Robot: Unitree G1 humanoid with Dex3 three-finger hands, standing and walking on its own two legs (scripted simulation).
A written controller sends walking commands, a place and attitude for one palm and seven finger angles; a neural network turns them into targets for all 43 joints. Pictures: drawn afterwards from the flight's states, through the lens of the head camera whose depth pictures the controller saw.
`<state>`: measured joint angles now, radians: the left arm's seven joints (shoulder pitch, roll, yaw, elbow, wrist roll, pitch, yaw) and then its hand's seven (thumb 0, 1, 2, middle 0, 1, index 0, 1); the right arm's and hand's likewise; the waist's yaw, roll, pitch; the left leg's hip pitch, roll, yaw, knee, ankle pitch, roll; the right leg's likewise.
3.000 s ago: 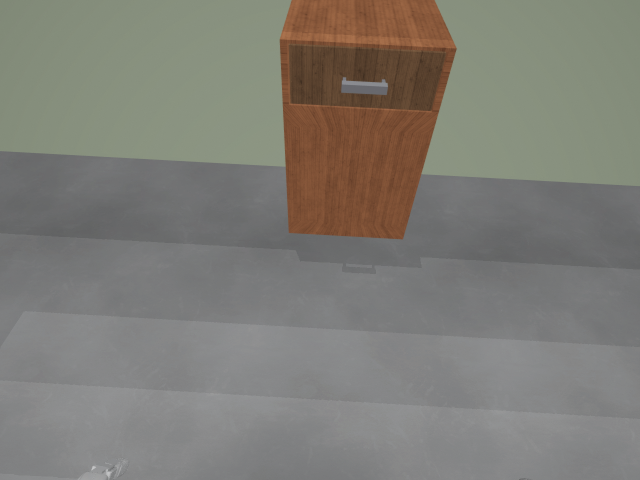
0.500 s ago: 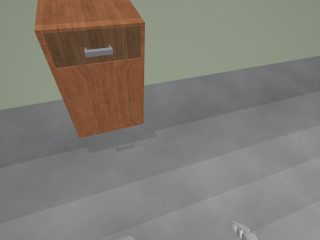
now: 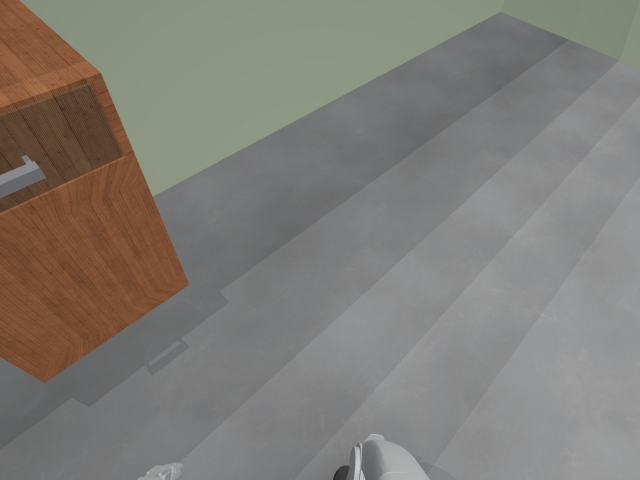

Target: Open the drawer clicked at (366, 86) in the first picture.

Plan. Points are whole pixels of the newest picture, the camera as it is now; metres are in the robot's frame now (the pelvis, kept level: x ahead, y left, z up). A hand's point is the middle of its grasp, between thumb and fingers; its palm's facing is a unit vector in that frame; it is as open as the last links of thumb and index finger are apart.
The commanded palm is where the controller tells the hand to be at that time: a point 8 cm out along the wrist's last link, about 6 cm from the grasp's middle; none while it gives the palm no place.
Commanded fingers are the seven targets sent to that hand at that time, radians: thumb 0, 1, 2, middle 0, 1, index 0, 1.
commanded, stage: walk to a spot facing it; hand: left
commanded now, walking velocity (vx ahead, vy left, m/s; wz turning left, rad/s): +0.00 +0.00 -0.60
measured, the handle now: out of the picture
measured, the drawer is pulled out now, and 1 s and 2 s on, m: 0.00 0.00 0.00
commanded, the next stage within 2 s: turn to face it in 2.00 s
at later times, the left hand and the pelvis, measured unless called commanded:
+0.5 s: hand (163, 427) +0.21 +0.23 -0.16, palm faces -0.20 -0.94 -0.27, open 7.4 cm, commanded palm none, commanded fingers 0.00 0.90 0.90 -0.20 -0.30 -0.20 -0.30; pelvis +0.09 +0.04 +0.00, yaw -18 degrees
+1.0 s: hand (208, 389) +0.26 +0.17 -0.15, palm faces -0.59 -0.77 -0.24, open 7.4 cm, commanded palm none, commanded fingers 0.00 0.90 0.90 -0.20 -0.30 -0.20 -0.30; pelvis +0.07 +0.06 +0.00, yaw -39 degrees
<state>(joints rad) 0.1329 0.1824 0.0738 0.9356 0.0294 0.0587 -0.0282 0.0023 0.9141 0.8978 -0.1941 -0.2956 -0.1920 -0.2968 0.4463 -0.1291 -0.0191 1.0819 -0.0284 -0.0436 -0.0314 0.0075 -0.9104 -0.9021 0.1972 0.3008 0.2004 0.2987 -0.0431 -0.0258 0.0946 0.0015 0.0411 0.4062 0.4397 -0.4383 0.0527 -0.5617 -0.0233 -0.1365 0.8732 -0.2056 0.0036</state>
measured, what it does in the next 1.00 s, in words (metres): steps on the spot, turning right: right foot, then left foot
